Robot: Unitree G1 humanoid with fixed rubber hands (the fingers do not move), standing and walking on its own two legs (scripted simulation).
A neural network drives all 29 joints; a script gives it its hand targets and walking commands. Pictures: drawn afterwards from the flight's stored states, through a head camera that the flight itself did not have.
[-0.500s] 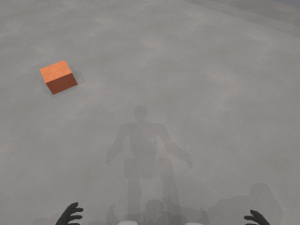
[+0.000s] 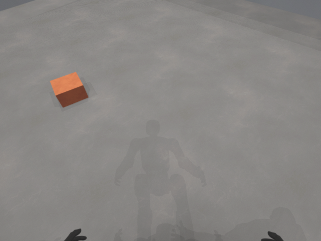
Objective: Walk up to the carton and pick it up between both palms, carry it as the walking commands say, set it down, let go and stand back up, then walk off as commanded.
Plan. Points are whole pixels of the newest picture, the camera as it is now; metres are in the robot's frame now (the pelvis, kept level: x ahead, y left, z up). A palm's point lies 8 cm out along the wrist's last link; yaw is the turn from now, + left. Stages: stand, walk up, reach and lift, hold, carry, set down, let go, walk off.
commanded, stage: stand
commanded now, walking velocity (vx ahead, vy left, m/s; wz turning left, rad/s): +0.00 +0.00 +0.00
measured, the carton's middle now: (69, 89) +1.38 +0.92 -0.70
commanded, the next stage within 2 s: walk up in 0.72 s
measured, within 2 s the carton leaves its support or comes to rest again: neither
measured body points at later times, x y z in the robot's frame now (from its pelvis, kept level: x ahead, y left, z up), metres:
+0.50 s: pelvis +0.00 +0.00 +0.00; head +0.01 +0.00 +0.45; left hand +0.09 +0.29 -0.13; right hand +0.10 -0.28 -0.13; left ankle +0.00 +0.13 -0.74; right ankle -0.01 -0.12 -0.74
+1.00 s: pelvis -0.01 +0.01 +0.00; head +0.00 +0.01 +0.45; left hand +0.07 +0.31 -0.13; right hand +0.09 -0.29 -0.13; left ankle +0.00 +0.12 -0.73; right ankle -0.01 -0.12 -0.74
